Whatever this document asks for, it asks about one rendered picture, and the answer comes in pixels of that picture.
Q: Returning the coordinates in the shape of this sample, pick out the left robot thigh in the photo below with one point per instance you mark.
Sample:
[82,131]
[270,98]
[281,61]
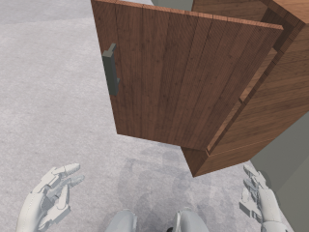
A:
[124,221]

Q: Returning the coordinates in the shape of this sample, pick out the cupboard door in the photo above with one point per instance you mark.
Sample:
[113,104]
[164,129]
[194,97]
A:
[181,72]

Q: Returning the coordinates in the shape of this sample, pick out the robot left hand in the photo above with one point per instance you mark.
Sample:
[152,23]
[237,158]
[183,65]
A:
[38,203]

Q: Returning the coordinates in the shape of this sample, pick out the handle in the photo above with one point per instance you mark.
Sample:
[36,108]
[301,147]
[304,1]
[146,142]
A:
[108,61]

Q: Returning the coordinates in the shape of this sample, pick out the robot thigh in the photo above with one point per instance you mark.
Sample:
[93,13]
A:
[187,221]
[124,221]

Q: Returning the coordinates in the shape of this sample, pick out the robot right hand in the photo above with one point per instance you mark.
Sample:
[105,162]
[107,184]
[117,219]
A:
[267,208]

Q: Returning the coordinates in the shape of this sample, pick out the right robot thigh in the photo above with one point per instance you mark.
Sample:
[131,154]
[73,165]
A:
[187,221]

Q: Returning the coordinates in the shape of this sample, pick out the right robot forearm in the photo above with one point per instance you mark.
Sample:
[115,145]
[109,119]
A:
[274,226]

